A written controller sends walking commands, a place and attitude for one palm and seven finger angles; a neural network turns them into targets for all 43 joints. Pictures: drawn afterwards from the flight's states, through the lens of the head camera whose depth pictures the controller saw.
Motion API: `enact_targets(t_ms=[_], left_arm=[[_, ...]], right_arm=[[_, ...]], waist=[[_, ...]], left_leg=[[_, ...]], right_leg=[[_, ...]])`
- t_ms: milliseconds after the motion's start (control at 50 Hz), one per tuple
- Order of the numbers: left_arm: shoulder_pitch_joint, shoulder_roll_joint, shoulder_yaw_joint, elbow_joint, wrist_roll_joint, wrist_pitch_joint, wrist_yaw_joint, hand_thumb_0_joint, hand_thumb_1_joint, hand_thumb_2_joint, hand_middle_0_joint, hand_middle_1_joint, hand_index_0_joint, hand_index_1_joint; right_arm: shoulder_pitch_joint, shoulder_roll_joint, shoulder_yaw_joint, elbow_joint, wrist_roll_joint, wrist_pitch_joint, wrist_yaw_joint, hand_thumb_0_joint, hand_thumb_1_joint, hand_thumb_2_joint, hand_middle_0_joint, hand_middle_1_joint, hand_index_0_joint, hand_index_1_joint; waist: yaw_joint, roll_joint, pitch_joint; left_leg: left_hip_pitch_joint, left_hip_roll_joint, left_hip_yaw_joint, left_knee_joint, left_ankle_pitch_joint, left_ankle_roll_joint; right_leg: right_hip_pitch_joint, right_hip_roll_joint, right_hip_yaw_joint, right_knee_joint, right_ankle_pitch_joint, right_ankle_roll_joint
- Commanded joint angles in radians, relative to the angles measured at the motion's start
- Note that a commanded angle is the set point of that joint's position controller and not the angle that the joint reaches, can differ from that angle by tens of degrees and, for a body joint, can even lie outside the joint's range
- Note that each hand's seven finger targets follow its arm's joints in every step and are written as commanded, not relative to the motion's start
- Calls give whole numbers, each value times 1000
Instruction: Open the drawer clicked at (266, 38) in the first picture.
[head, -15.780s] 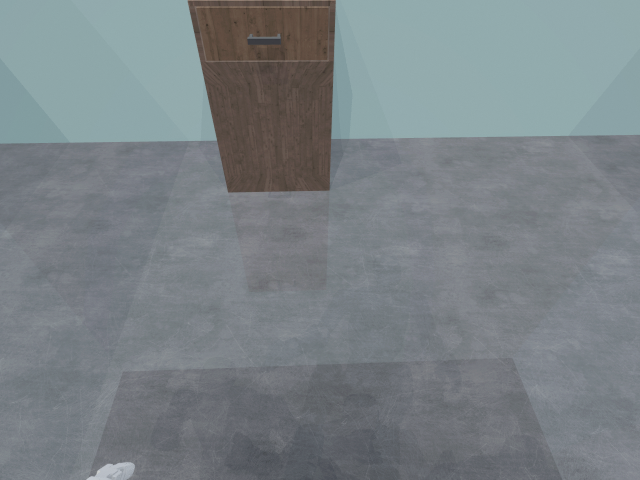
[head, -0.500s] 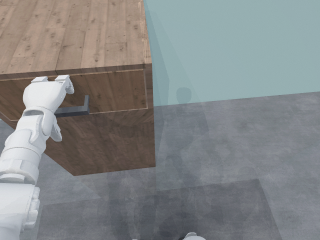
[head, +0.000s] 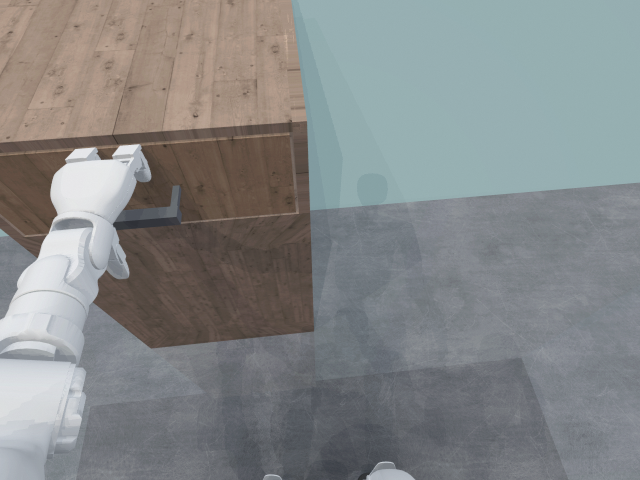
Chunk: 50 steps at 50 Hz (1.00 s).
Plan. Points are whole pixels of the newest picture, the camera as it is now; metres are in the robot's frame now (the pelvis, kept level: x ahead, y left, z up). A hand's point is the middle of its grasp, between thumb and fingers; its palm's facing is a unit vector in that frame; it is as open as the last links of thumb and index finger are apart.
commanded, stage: lower the fingers behind the handle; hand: left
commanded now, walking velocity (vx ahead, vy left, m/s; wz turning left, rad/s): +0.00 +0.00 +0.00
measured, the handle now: (140, 207) +0.49 +0.28 +0.00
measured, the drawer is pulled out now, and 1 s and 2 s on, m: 0.00 0.00 0.00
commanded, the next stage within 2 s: lift the fingers back up to retry in 1.16 s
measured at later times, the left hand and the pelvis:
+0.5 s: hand (122, 229) +0.44 +0.28 +0.01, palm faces -0.14 +0.04 -0.99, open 13.8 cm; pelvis -0.03 +0.00 -0.02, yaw -1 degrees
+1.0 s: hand (125, 227) +0.44 +0.28 +0.01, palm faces -0.04 +0.02 -1.00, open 13.7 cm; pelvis -0.04 +0.00 -0.03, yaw +0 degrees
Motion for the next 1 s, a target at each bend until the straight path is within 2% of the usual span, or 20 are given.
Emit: enact_targets(t_ms=[0,60,120,160,300,320,340,400,460,500,520,540,580,620,660,740,820,860,900,980], left_arm=[[-426,246,45,-119,13,28,21,0,-500,300,-300,-1200,-300,-1200],[-410,241,31,-86,16,43,16,0,-500,300,-300,-1200,-300,-1200],[-426,247,18,-39,16,60,5,0,-500,300,-300,-1200,-300,-1200],[-437,233,-3,-32,19,63,-2,0,-500,300,-300,-1200,-300,-1200],[-410,278,27,11,17,56,-24,0,-500,300,-300,-1200,-300,-1200],[-407,271,15,12,22,54,-27,0,-500,300,-300,-1200,-300,-1200],[-394,212,-29,28,16,56,-31,0,-500,300,-300,-1200,-300,-1200],[-417,252,-3,44,14,52,-35,0,-500,300,-300,-1200,-300,-1200],[-458,261,-2,4,8,29,-41,0,-500,300,-300,-1200,-300,-1200],[-542,317,49,-102,0,-34,-33,0,-500,300,-300,-1200,-300,-1200],[-543,371,92,-137,1,-53,-18,0,-500,300,-300,-1200,-300,-1200],[-462,350,87,-74,-1,-43,-11,0,-500,300,-300,-1200,-300,-1200],[-412,267,40,-25,-16,-33,-15,0,-500,300,-300,-1200,-300,-1200],[-429,275,42,-3,-19,-30,-2,0,-500,300,-300,-1200,-300,-1200],[-424,284,47,6,-9,-12,15,0,-500,300,-300,-1200,-300,-1200],[-449,266,18,44,0,32,27,0,-500,300,-300,-1200,-300,-1200],[-487,292,27,35,1,64,25,0,-500,300,-300,-1200,-300,-1200],[-465,301,31,49,1,78,16,0,-500,300,-300,-1200,-300,-1200],[-499,264,2,34,0,78,6,0,-500,300,-300,-1200,-300,-1200],[-474,280,1,47,3,76,-15,0,-500,300,-300,-1200,-300,-1200]], right_arm=[[120,-163,-54,-56,-8,-11,-15,0,-900,-900,200,300,200,300],[124,-162,-51,-57,-5,-12,-13,0,-900,-900,200,300,200,300],[124,-167,-44,-60,0,-11,-18,0,-900,-900,200,300,200,300],[124,-167,-39,-68,3,-16,-20,0,-900,-900,200,300,200,300],[139,-178,-32,-71,1,-21,-23,0,-900,-900,200,300,200,300],[140,-175,-31,-75,3,-22,-24,0,-900,-900,200,300,200,300],[140,-169,-32,-81,6,-25,-23,0,-900,-900,200,300,200,300],[145,-180,-28,-77,7,-32,-25,0,-900,-900,200,300,200,300],[148,-178,-29,-90,8,-46,-33,0,-900,-900,200,300,200,300],[155,-176,-34,-84,-5,-58,-37,0,-900,-900,200,300,200,300],[159,-178,-37,-82,-11,-60,-36,0,-900,-900,200,300,200,300],[161,-175,-37,-76,-13,-57,-36,0,-900,-900,200,300,200,300],[163,-169,-36,-71,-8,-63,-33,0,-900,-900,200,300,200,300],[163,-178,-33,-63,-6,-61,-29,0,-900,-900,200,300,200,300],[170,-181,-34,-56,-7,-61,-24,0,-900,-900,200,300,200,300],[179,-185,-29,-50,-3,-56,-19,0,-900,-900,200,300,200,300],[185,-190,-27,-48,-2,-50,-17,0,-900,-900,200,300,200,300],[178,-189,-23,-51,0,-44,-18,0,-900,-900,200,300,200,300],[175,-183,-23,-56,1,-46,-20,0,-900,-900,200,300,200,300],[161,-183,-14,-68,5,-48,-26,0,-900,-900,200,300,200,300]], waist=[[-59,1,-313],[-57,5,-312],[-77,-33,-259],[-80,-19,-242],[-70,-31,-258],[-71,-20,-265],[-81,-25,-239],[-87,-50,-220],[-94,-31,-257],[-92,19,-360],[-77,48,-439],[-70,18,-448],[-83,-8,-357],[-96,-24,-311],[-86,-8,-333],[-104,-25,-323],[-108,-20,-347],[-96,-21,-334],[-111,-7,-329],[-103,-16,-290]], left_leg=[[112,-3,32,-87,323,15],[90,-5,37,-83,285,17],[38,-8,41,-80,215,24],[23,-9,42,-80,182,25],[-31,-9,42,-53,133,27],[-38,-9,42,-49,128,26],[-47,-10,44,-47,101,26],[-86,-8,41,-35,51,29],[-111,-8,38,-10,15,30],[-93,-4,27,23,48,32],[-80,-7,24,39,72,32],[-85,-7,24,46,94,31],[-123,-1,29,53,88,27],[-151,1,25,57,54,27],[-149,-1,23,58,61,27],[-162,-1,22,63,51,28],[-136,1,22,56,65,29],[-141,-3,26,46,52,29],[-123,-1,23,42,50,29],[-157,-5,30,37,-2,30]], right_leg=[[213,26,-4,-56,195,-39],[207,24,-1,-55,172,-36],[188,23,5,-63,124,-31],[166,23,5,-64,92,-32],[144,23,7,-39,49,-33],[132,23,6,-30,44,-32],[112,24,5,-37,22,-31],[83,23,6,-28,-23,-30],[57,19,11,-5,-49,-27],[58,19,14,37,-23,-32],[77,20,20,55,-7,-31],[85,23,16,65,13,-31],[40,24,7,60,11,-28],[-4,24,4,60,-22,-27],[-5,25,0,67,-20,-29],[-26,25,-5,71,-27,-26],[-10,24,-5,62,-16,-23],[7,23,-4,54,-25,-24],[-7,24,-7,50,-27,-25],[1,21,0,42,-64,-23]])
